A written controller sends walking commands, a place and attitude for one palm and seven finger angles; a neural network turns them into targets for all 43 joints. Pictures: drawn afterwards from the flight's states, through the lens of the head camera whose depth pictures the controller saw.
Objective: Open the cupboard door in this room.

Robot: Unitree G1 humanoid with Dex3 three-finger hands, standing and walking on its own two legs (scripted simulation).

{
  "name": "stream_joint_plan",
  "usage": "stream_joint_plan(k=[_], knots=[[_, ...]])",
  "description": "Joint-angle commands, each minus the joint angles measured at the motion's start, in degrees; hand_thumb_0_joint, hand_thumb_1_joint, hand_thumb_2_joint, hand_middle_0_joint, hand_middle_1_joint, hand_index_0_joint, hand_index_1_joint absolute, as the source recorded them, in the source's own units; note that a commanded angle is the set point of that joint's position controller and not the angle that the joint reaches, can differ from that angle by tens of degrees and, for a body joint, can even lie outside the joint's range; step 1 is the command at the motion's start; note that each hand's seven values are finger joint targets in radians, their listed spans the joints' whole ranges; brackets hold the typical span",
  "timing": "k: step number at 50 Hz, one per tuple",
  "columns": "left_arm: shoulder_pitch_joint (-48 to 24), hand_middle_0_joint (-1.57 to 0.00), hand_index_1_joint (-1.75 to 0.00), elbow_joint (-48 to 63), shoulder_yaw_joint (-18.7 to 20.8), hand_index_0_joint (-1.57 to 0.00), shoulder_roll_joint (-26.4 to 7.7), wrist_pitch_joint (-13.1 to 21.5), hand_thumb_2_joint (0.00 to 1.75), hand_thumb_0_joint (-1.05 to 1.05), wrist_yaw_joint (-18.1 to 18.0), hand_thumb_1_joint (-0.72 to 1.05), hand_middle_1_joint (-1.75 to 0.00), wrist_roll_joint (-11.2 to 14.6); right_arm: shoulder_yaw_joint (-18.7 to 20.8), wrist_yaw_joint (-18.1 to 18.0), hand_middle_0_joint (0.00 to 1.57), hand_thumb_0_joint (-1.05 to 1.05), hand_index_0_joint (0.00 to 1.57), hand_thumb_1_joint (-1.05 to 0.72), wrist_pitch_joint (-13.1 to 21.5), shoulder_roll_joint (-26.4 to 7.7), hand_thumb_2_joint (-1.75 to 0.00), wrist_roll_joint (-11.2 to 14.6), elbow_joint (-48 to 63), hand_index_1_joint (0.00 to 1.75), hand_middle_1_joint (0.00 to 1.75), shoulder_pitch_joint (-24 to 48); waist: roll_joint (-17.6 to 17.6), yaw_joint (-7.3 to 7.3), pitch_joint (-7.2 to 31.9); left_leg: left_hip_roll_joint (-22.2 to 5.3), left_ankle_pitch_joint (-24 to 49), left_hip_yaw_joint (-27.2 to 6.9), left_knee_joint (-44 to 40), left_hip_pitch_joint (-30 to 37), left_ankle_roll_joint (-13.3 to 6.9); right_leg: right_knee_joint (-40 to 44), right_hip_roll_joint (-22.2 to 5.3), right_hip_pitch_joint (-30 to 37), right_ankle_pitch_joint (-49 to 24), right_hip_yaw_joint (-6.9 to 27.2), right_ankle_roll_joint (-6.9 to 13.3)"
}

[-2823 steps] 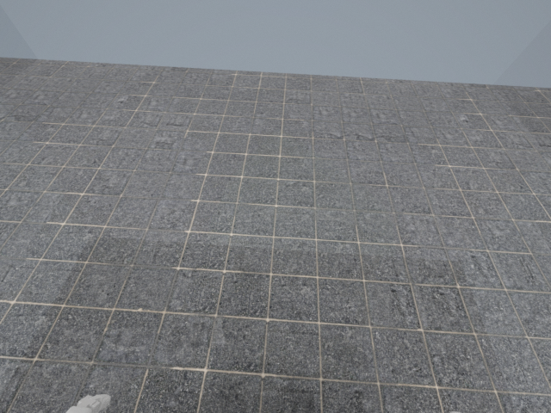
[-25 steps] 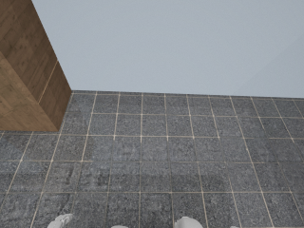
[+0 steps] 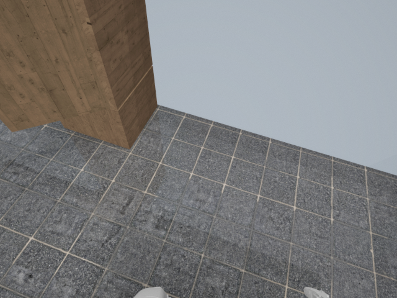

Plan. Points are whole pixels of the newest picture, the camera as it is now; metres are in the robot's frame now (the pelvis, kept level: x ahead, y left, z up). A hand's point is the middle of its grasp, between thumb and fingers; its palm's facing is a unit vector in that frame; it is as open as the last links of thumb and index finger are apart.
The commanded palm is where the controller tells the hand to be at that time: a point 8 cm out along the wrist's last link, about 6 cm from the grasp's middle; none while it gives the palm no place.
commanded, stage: turn to face it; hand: left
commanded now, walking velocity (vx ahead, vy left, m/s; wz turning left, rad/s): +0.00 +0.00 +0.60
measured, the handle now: out of the picture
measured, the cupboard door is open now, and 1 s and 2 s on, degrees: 43 43 43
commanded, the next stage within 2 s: take the last steps up to it in 0.66 s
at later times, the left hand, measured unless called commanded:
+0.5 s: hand out of the picture +0.09 +0.22 -0.15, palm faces +0.24 -0.93 -0.28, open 7.4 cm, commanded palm none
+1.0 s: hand out of the picture -0.06 +0.18 -0.18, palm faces +0.48 -0.85 -0.20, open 7.4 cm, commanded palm none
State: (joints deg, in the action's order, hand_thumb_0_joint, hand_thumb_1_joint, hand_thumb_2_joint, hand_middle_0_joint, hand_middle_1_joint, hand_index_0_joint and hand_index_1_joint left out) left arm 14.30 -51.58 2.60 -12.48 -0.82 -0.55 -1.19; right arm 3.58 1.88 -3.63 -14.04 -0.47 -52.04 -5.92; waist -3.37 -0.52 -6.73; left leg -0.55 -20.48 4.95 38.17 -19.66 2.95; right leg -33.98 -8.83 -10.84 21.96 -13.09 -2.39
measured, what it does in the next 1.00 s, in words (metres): steps on the spot, turning left: left foot, then right foot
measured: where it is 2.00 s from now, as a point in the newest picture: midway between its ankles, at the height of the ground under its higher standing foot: (144, 271)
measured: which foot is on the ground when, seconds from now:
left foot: up 0.00-0.00, down 0.02-0.50, up 0.52-0.90, down 0.92-1.00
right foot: down 0.00-0.02, up 0.04-0.48, down 0.50-0.92, up 0.94-1.00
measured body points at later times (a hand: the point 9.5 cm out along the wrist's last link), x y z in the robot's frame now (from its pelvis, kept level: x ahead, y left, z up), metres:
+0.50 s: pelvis +0.02 -0.02 +0.00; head +0.07 -0.01 +0.45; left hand +0.07 +0.26 -0.13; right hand +0.13 -0.26 -0.15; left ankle +0.02 +0.10 -0.73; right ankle +0.02 -0.15 -0.73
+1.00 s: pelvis +0.04 +0.01 +0.00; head +0.05 +0.04 +0.45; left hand -0.09 +0.22 -0.16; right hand +0.24 -0.17 -0.13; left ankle +0.00 +0.08 -0.73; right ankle +0.02 -0.13 -0.68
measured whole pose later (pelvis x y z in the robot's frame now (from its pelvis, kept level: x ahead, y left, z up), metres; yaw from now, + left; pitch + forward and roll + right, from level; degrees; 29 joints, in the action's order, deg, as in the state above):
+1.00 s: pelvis +0.04 +0.01 +0.00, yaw +25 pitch -1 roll +1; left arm 17.8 -59.3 3.7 -13.5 -2.4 0.2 -1.1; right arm 1.5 0.1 0.8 -11.1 -1.3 -53.9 -7.5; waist -4.3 -2.5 -4.3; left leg 2.2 -18.0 4.0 32.9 -14.5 -3.6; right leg -57.8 -5.4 -19.2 30.7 -4.6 -1.5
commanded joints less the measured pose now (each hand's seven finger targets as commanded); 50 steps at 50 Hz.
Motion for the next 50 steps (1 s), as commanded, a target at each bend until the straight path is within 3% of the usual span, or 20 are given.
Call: stream_joint_plan(k=[1, 2, 5, 8, 18, 22, 23, 24, 25, 26, 27, 29, 31, 36, 41, 44, 45, 46, 47, 50], knots=[[-3.1, -0.2, -0.3, 7.5, 2.0, -0.2, -6.1, 0.4, 0.9, 0.0, -0.1, 0.9, -0.3, 1.1, 4.1, -1.2, 0.2, 0.0, 0.2, -0.9, 2.6, -16.1, -0.9, -0.8, 2.2, 0.3, 0.3, -12.5, 22.4, 7.27, 15.0, -22.3, 43.7, -30.4, -16.3, 23.6, -14.0, -27.4, 2.2, -22.1, 15.9, 3.2, -3.7], [-6.4, -0.2, -0.3, 8.4, 1.8, -0.2, -7.5, -0.5, 0.9, 0.0, -0.5, 0.9, -0.3, 0.6, 3.9, -1.7, 0.2, 0.0, 0.2, -0.9, 2.2, -16.2, -0.9, -0.4, 1.0, 0.3, 0.3, -14.7, 16.1, 7.21, 15.2, -23.8, 45.8, -28.8, -14.8, 22.2, -17.1, -32.1, 1.4, -23.2, 16.6, 11.1, -2.4], [-6.5, -0.2, -0.3, 5.8, 2.6, -0.2, -7.5, -1.0, 0.9, 0.0, -0.4, 0.9, -0.3, 0.2, 2.8, -3.0, 0.2, 0.0, 0.2, -0.9, 2.6, -12.3, -0.9, -0.8, 3.6, 0.3, 0.3, -5.6, 15.0, 3.45, 10.0, -15.9, 26.0, -23.1, -18.5, 11.6, -13.5, -35.0, 1.4, -22.8, 5.3, 14.3, -2.5], [-3.6, -0.2, -0.3, 4.0, 2.8, -0.2, -7.2, -1.2, 0.9, 0.0, 0.3, 0.9, -0.3, -0.1, 1.9, -3.0, 0.2, 0.0, 0.2, -0.9, 3.2, -10.3, -0.9, -0.7, 3.9, 0.3, 0.3, -3.5, 10.9, 1.06, 9.9, -11.9, 22.8, -19.2, -19.5, 10.3, -11.2, -32.7, 2.7, -20.7, -0.5, 13.9, -2.8], [-7.6, -0.2, -0.3, 5.9, 1.9, -0.2, -6.1, -0.9, 0.9, 0.0, -0.2, 0.9, -0.3, 0.3, 2.7, -2.6, 0.2, 0.0, 0.2, -0.9, 2.5, -10.3, -0.9, -1.1, 2.5, 0.3, 0.3, -6.2, 13.1, 2.36, 9.8, -10.6, 20.4, -25.0, -18.4, 9.0, -12.5, -12.9, 6.7, -13.4, 2.8, 12.7, -2.3], [-3.2, -0.2, -0.3, 4.7, 1.9, -0.2, -6.5, -0.2, 0.9, 0.0, -0.6, 0.9, -0.3, 0.7, 2.8, -2.6, 0.2, 0.0, 0.2, -0.9, 2.2, -9.8, -0.9, -0.7, 2.8, 0.3, 0.3, -4.7, 13.0, 0.26, 11.0, -8.5, 25.2, -25.8, -14.4, 4.4, -10.8, 0.3, 9.1, -1.7, -3.1, 12.1, -1.1], [-0.5, -0.2, -0.3, 4.1, 2.2, -0.2, -7.1, 0.2, 0.9, 0.0, -0.8, 0.9, -0.3, 0.9, 2.6, -2.6, 0.2, 0.0, 0.2, -0.9, 2.2, -8.7, -0.9, -0.4, 3.1, 0.3, 0.3, -3.7, 10.9, -1.27, 12.1, -6.9, 22.6, -25.2, -11.8, 1.1, -9.1, 8.6, 8.1, 5.0, -8.1, 12.9, -0.6], [1.6, -0.2, -0.3, 3.6, 2.9, -0.2, -10.1, 0.8, 0.9, 0.0, -1.2, 0.9, -0.3, 0.4, 2.3, -2.3, 0.2, 0.0, 0.2, -0.9, 2.3, -6.2, -0.9, 0.1, 3.6, 0.3, 0.3, -3.8, 2.3, -2.17, 13.2, -2.8, 13.3, -21.2, -5.2, -6.3, -6.0, 15.6, 0.5, 13.0, -9.1, 20.3, 1.3], [1.8, -0.2, -0.3, 3.6, 3.6, -0.2, -14.5, 1.2, 0.9, 0.0, -1.5, 0.9, -0.3, -0.4, 1.7, -2.1, 0.2, 0.0, 0.2, -0.9, 2.5, -3.1, -0.9, 0.4, 4.8, 0.3, 0.3, -3.5, -12.9, -2.39, 11.1, 5.9, -7.9, -9.0, 7.4, -14.7, -1.2, 18.3, -14.3, 14.1, -16.5, 34.0, 7.7], [1.5, -0.2, -0.3, 4.0, 3.2, -0.2, -14.5, 1.2, 0.9, 0.0, -1.5, 0.9, -0.3, -0.2, 2.2, -2.0, 0.2, 0.0, 0.2, -0.9, 2.1, -5.6, -0.9, -0.2, 4.7, 0.3, 0.3, -3.0, -10.5, -2.35, 10.2, 3.8, -15.0, -9.4, 19.7, -13.0, -1.3, 18.0, -19.2, 6.2, -22.4, 34.5, 12.3], [-1.7, -0.2, -0.3, 4.8, 2.5, -0.2, -11.9, 1.0, 0.9, 0.0, -1.7, 0.9, -0.3, 0.1, 2.3, -1.7, 0.2, 0.0, 0.2, -0.9, 1.7, -4.9, -0.9, -0.5, 4.1, 0.3, 0.3, -3.9, -4.3, -0.27, 7.7, 2.6, -11.5, -10.4, 24.7, -12.6, -1.4, 17.4, -16.2, 3.3, -23.7, 28.9, 12.7], [-3.7, -0.2, -0.3, 4.4, 1.8, -0.2, -8.5, 1.6, 0.9, 0.0, -1.6, 0.9, -0.3, 0.4, 2.0, -1.6, 0.2, 0.0, 0.2, -0.9, 0.9, -4.5, -0.9, -0.5, 1.3, 0.3, 0.3, -4.5, -8.5, 1.38, 6.9, 1.1, -6.3, -8.7, 29.9, -14.5, 0.0, 13.3, -9.0, 6.4, -38.4, 21.0, 10.4], [-1.5, -0.2, -0.3, 3.6, 1.4, -0.2, -7.7, 1.9, 0.9, 0.0, -1.5, 0.9, -0.3, 0.5, 1.6, -1.4, 0.2, 0.0, 0.2, -0.9, 0.8, -3.6, -0.9, -0.3, 1.3, 0.3, 0.3, -3.5, -8.8, 0.77, 6.9, 0.7, -4.0, -6.9, 28.6, -14.4, 0.7, 12.3, -7.3, 8.4, -45.6, 16.1, 9.1], [4.4, -0.2, -0.3, 0.8, 2.0, -0.2, -8.9, 2.1, 0.9, 0.0, -1.6, 0.9, -0.3, -0.1, 0.2, -1.4, 0.2, 0.0, 0.2, -0.9, 1.2, -1.5, -0.9, 0.0, 1.1, 0.3, 0.3, 1.4, -6.1, -1.86, 7.5, 0.6, -5.8, -3.1, 13.9, -10.0, 0.8, 10.3, -8.5, 12.3, -50.9, 15.3, 9.8], [5.6, -0.2, -0.3, -1.5, 2.6, -0.2, -10.4, 2.2, 0.9, 0.0, -1.0, 0.9, -0.3, -0.3, -0.5, -1.2, 0.2, 0.0, 0.2, -0.9, 2.2, -0.9, -0.9, 0.0, 0.6, 0.3, 0.3, 1.4, -7.7, -1.97, 6.5, 1.7, -2.8, -0.4, 0.6, -1.8, -0.6, 10.4, -10.0, 8.7, -40.7, 15.8, 9.2], [2.7, -0.2, -0.3, -1.8, 2.8, -0.2, -10.1, 2.3, 0.9, 0.0, -0.1, 0.9, -0.3, 0.3, -0.2, -1.4, 0.2, 0.0, 0.2, -0.9, 3.7, -3.1, -0.9, -0.6, -1.5, 0.3, 0.3, -5.7, -3.9, 2.36, 8.0, 2.4, 4.6, 1.0, -13.7, 13.8, -3.1, 2.8, -7.4, -0.5, -27.8, 11.9, 5.6], [1.8, -0.2, -0.3, -0.8, 2.6, -0.2, -7.7, 2.1, 0.9, 0.0, 0.4, 0.9, -0.3, 0.7, 0.8, -1.8, 0.2, 0.0, 0.2, -0.9, 4.3, -7.9, -0.9, -1.0, -2.7, 0.3, 0.3, -10.9, 7.6, 5.06, 10.7, -6.7, 6.2, -11.3, -17.0, 23.2, -7.6, -9.5, -1.8, -10.7, -15.5, 6.9, 2.6], [-0.9, -0.2, -0.3, 1.7, 1.5, -0.2, -4.2, 2.0, 0.9, 0.0, 0.8, 0.9, -0.3, 0.7, 2.2, -2.2, 0.2, 0.0, 0.2, -0.9, 4.3, -13.0, -0.9, -1.5, -3.5, 0.3, 0.3, -16.5, 21.5, 6.89, 11.5, -20.0, 13.4, -29.7, -21.0, 28.4, -15.7, -24.9, 5.4, -24.1, 13.6, 3.6, 0.0], [-5.6, -0.2, -0.3, 3.1, 1.3, -0.2, -5.2, 1.6, 0.9, 0.0, 0.5, 0.9, -0.3, 0.2, 2.0, -2.7, 0.2, 0.0, 0.2, -0.9, 3.7, -12.7, -0.9, -1.1, -4.1, 0.3, 0.3, -17.8, 15.8, 7.33, 8.3, -22.0, 11.2, -29.6, -21.8, 24.7, -19.3, -31.9, 3.8, -27.9, 15.4, 9.6, 1.1], [-5.0, -0.2, -0.3, 0.7, 1.8, -0.2, -5.2, 1.2, 0.9, 0.0, 1.4, 0.9, -0.3, -0.3, 0.1, -3.3, 0.2, 0.0, 0.2, -0.9, 4.8, -7.1, -0.9, -0.9, -1.6, 0.3, 0.3, -9.9, 12.8, 2.6, 2.4, -15.1, 0.6, -23.7, -26.3, 12.1, -15.9, -34.4, 1.4, -26.0, 4.0, 12.7, 1.5]])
